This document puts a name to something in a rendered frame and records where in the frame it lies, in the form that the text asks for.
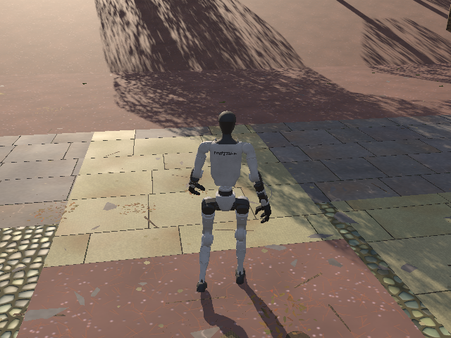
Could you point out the robot left upper arm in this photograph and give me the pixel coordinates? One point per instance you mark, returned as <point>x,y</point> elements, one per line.
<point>204,147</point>

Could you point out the right robot hand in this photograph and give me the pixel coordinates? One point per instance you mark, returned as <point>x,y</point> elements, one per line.
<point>267,212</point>

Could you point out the robot right upper arm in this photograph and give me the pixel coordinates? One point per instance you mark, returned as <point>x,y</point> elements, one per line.
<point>251,158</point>

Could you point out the left robot hand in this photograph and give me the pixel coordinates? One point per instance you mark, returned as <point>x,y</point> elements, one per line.
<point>196,192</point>

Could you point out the robot right forearm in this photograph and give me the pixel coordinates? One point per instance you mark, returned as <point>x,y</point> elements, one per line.
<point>261,193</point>

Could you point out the robot left forearm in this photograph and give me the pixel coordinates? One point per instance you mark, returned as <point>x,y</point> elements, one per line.
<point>193,181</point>

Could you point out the robot left shin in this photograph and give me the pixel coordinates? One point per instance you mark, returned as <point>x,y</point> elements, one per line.
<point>203,259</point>

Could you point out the right robot thigh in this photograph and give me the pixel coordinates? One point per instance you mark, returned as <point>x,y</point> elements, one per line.
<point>241,211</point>

